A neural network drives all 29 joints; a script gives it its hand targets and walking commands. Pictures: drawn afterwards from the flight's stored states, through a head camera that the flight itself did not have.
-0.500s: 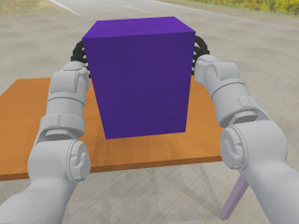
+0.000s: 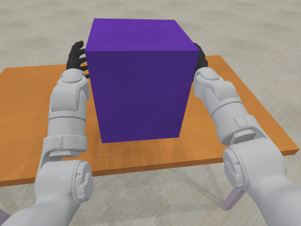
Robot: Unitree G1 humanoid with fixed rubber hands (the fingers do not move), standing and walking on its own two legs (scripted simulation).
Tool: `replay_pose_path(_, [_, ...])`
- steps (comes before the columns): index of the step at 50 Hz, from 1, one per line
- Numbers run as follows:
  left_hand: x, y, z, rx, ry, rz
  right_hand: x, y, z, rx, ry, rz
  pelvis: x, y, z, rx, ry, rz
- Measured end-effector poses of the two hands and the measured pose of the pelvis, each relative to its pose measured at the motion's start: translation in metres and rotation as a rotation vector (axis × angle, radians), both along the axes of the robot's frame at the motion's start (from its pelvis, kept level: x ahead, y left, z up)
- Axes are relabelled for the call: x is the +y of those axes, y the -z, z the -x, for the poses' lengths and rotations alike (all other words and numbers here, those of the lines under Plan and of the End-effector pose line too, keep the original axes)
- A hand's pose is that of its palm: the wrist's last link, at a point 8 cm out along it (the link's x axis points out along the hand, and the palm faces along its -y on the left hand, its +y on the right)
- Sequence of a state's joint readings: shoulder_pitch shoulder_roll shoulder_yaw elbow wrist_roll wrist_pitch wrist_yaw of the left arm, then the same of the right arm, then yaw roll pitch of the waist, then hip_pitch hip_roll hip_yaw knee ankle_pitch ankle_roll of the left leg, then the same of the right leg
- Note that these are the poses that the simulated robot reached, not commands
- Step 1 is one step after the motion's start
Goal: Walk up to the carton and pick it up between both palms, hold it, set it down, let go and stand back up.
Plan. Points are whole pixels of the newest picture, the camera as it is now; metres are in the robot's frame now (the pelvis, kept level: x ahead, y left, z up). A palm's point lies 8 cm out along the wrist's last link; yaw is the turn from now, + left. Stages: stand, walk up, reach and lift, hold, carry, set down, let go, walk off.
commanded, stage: set down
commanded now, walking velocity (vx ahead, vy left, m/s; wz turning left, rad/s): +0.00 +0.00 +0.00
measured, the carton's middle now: (138, 80) +0.44 +0.03 +0.20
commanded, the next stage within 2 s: none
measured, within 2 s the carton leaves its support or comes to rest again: neither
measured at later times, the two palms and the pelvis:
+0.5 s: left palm (79, 82) +0.40 +0.17 +0.23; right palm (202, 76) +0.41 -0.13 +0.23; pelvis -0.01 +0.00 +0.00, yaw +0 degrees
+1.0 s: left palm (82, 83) +0.42 +0.17 +0.21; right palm (194, 80) +0.45 -0.13 +0.19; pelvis +0.01 +0.00 +0.00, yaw +0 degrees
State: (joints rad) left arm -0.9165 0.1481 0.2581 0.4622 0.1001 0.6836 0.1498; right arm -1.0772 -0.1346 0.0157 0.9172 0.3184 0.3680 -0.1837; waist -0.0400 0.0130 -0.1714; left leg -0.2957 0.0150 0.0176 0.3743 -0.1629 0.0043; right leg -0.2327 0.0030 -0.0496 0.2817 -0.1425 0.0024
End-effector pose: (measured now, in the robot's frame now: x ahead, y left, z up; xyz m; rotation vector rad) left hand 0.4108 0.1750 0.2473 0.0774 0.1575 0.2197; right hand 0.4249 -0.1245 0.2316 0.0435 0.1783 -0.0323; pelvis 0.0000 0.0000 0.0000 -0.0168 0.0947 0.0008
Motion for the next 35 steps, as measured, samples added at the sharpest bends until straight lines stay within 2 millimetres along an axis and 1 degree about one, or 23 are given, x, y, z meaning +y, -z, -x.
replay_pose_path(7, [0.002,0.004,0.004,0.013,0.0,0.026,0.002,-0.001,0.004,0.014,0.003,0.006,0.002,0.0,0.0,-0.018,0.001,0.005])
replay_pose_path(14, [0.002,0.0,0.012,-0.004,-0.005,0.056,0.001,-0.008,0.012,-0.002,0.003,0.006,0.001,0.0,0.003,-0.036,0.0,0.004])
replay_pose_path(19, [0.0,0.001,0.016,-0.018,-0.01,0.092,-0.001,-0.009,0.015,-0.013,0.004,0.008,0.001,0.0,0.006,-0.043,0.0,0.004])
replay_pose_path(23, [-0.004,0.008,0.016,-0.01,-0.016,0.098,-0.005,-0.002,0.013,-0.005,-0.002,0.008,0.0,0.001,0.008,-0.046,0.0,0.003])
replay_pose_path(28, [-0.01,0.022,0.011,0.013,-0.022,0.096,-0.01,0.014,0.008,0.016,-0.006,0.012,-0.001,0.001,0.009,-0.051,0.0,0.002])
replay_pose_path(32, [-0.01,0.03,0.006,0.018,-0.031,0.094,-0.009,0.026,0.001,0.021,-0.012,0.014,-0.001,0.001,0.008,-0.049,0.001,0.001])
replay_pose_path(35, [-0.007,0.033,0.003,0.015,-0.041,0.093,-0.007,0.032,-0.004,0.018,-0.022,0.01,-0.002,0.001,0.005,-0.045,0.001,0.001])
